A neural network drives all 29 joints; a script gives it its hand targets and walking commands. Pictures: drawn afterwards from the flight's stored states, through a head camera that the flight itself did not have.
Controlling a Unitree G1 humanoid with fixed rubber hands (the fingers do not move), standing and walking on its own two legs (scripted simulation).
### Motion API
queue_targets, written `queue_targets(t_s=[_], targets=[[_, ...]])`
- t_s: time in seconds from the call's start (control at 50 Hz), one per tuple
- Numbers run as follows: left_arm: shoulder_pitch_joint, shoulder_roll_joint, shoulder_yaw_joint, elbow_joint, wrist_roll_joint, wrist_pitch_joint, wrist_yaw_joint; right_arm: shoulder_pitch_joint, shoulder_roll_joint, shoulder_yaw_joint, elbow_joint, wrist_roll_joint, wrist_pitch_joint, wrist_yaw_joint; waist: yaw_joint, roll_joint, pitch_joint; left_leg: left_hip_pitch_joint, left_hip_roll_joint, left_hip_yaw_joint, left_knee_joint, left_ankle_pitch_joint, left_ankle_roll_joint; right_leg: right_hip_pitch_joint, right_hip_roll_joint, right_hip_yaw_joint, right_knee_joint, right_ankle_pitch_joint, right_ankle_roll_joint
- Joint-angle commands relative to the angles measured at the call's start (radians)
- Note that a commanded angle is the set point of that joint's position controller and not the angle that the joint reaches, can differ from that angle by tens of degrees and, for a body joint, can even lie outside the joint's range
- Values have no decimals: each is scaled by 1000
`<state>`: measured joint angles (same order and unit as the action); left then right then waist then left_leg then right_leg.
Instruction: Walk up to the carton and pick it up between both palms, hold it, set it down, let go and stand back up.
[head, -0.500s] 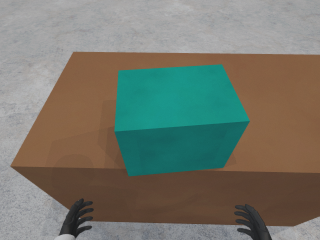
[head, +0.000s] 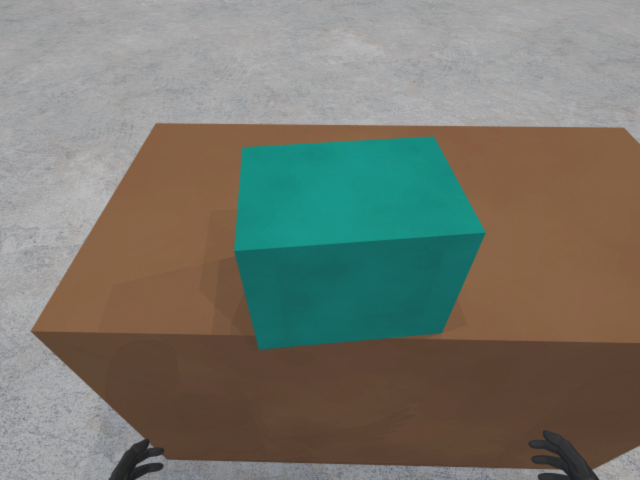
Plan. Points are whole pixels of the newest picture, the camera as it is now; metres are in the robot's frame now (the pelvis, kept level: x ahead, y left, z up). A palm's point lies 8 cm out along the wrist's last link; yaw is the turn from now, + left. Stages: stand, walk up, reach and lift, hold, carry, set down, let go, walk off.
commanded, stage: stand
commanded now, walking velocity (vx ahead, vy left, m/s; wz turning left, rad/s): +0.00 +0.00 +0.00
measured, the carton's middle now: (345, 243) +0.42 -0.01 +0.06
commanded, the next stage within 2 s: none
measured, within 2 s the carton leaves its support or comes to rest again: neither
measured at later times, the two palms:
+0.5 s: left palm out of the picture +0.08 +0.28 -0.10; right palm out of the picture +0.11 -0.28 -0.09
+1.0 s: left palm out of the picture +0.07 +0.28 -0.10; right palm out of the picture +0.10 -0.28 -0.09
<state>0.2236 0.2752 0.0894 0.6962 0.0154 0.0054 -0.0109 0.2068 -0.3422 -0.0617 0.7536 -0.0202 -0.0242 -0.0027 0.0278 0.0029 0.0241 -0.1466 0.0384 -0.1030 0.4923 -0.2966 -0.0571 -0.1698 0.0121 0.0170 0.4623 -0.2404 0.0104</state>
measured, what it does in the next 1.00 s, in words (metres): stands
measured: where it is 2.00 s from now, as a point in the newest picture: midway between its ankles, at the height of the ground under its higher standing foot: outside the picture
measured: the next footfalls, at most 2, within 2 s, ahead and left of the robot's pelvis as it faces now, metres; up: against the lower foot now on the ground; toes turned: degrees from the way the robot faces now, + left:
none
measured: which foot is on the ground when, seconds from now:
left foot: down 0.00-1.00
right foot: down 0.00-1.00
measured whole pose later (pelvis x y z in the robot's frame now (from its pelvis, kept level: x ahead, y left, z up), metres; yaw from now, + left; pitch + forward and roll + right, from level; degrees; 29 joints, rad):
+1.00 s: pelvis -0.01 +0.00 +0.00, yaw +0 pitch -4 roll -1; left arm 0.22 0.28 0.09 0.87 0.02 -0.02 -0.01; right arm 0.24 -0.34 -0.01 0.77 -0.02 -0.01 0.00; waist 0.03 0.02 0.02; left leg -0.15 0.04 -0.10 0.49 -0.28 -0.06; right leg -0.17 0.01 0.02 0.46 -0.23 0.01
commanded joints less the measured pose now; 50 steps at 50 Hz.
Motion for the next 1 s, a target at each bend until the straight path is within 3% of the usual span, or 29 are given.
queue_targets(t_s=[0.0,0.04,0.1,0.14,0.24,0.3,0.4,0.46,0.48,0.5,0.56,0.64,0.66,0.72,0.74,0.78,0.8,0.92,0.98], targets=[[-55,283,42,-2,37,-56,4,-22,-198,-43,-54,-31,-22,10,-9,29,-27,-64,20,-20,-87,109,95,-24,-90,82,-91,27,-46],[-65,283,39,15,36,-57,2,1,-199,-40,-57,-25,-21,10,-22,28,-6,-72,21,-13,-84,88,96,-39,-95,107,-109,-16,-48],[-60,286,38,36,31,-58,2,7,-201,-32,-42,-29,-20,11,-12,56,-14,-76,23,-27,-95,83,100,-17,-97,106,-97,-9,-52],[-68,283,35,46,29,-57,-1,-2,-218,-37,-40,-28,-20,8,-11,33,3,-79,31,-34,-101,86,98,-30,-93,92,-103,-11,-51],[-58,267,32,73,23,-59,-3,0,-227,-29,-29,-21,-25,3,-9,81,-17,-84,34,-42,-104,99,100,4,-95,98,-85,61,-57],[-60,288,36,92,21,-60,-3,-3,-212,-20,-35,-18,-20,4,-9,35,-29,-52,43,-40,-98,153,99,4,-93,93,-85,87,-52],[-47,271,28,108,16,-56,0,-1,-204,-14,-29,-16,-16,-1,-7,77,-42,-24,43,-32,-88,207,99,12,-104,95,-83,121,-57],[-57,270,26,113,14,-59,-3,-17,-218,-17,-31,-11,-19,-1,-9,17,-37,-28,44,-40,-97,200,97,11,-100,84,-88,144,-52],[-56,268,27,116,13,-55,-2,-17,-212,-12,-28,-16,-19,-5,-2,66,-35,-43,43,-32,-95,196,97,18,-105,92,-92,133,-53],[-65,284,31,116,16,-55,2,-5,-207,-11,-29,-13,-19,-4,-17,49,-26,-46,40,-33,-96,186,98,9,-102,95,-94,133,-52],[-66,284,35,116,14,-53,2,1,-215,-12,-22,-15,-18,-3,-13,68,-26,-43,45,-31,-103,179,93,-1,-100,90,-89,101,-55],[-61,292,34,123,16,-59,2,4,-205,-10,-24,-12,-19,-3,-23,31,-5,-47,44,-41,-101,171,102,-8,-105,96,-99,100,-56],[-60,272,29,131,13,-55,2,1,-220,-12,-20,-13,-20,-5,-15,64,-9,-49,43,-39,-107,163,100,4,-100,93,-102,106,-54],[-60,273,27,132,9,-56,-1,-10,-217,-10,-20,-14,-20,-4,-16,57,-20,-36,46,-36,-111,170,96,8,-100,84,-99,111,-52],[-62,279,27,132,8,-56,-3,-21,-215,-5,-16,-14,-19,-7,-2,55,-8,-57,48,-48,-114,163,98,10,-99,86,-99,99,-51],[-58,281,30,139,11,-58,1,-6,-206,-4,-16,-11,-17,-2,-13,76,-12,-48,39,-35,-115,158,92,3,-102,95,-106,84,-51],[-57,281,28,141,12,-61,-1,-13,-198,-3,-11,-11,-18,-5,-13,42,-22,-33,44,-39,-117,153,98,-1,-103,95,-101,79,-52],[-64,281,30,142,9,-53,0,-12,-195,-1,-6,-7,-15,-3,-17,68,-6,-50,46,-38,-116,158,96,-2,-106,100,-110,75,-54],[-65,276,25,149,12,-58,-1,-3,-211,-2,2,-5,-22,-6,-17,35,3,-52,48,-50,-122,158,95,1,-103,97,-110,95,-52]])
